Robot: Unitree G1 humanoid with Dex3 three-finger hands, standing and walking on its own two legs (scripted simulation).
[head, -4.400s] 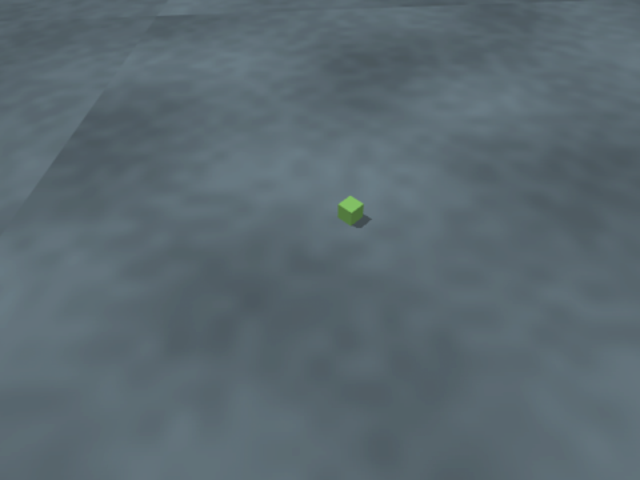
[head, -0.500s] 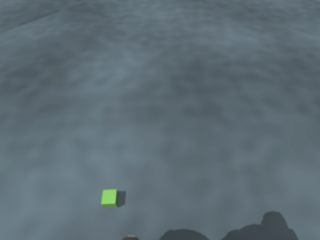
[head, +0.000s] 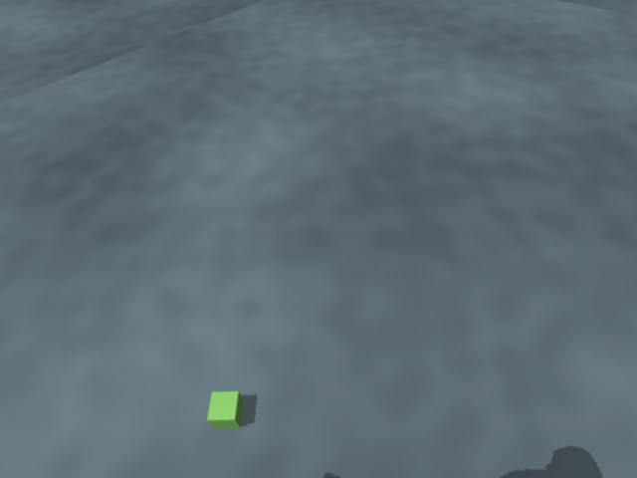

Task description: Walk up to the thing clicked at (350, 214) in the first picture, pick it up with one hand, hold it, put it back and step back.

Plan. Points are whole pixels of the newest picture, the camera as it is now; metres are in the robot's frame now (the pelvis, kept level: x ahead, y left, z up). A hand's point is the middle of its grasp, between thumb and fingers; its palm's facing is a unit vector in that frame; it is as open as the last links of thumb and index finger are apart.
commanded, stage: walk up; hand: left
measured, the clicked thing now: (226, 410) +0.45 +0.33 -0.72
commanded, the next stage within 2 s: none
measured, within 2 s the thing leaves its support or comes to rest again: neither
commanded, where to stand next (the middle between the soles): +0.09 +0.02 m, yaw +0 degrees
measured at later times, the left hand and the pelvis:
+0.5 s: hand out of the picture +0.10 +0.27 -0.14, palm faces +0.00 -0.94 -0.35, open 7.4 cm; pelvis +0.01 +0.01 +0.01, yaw +0 degrees
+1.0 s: hand out of the picture +0.09 +0.28 -0.14, palm faces +0.01 -0.94 -0.34, open 7.4 cm; pelvis +0.01 +0.02 +0.02, yaw +1 degrees
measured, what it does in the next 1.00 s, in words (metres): stands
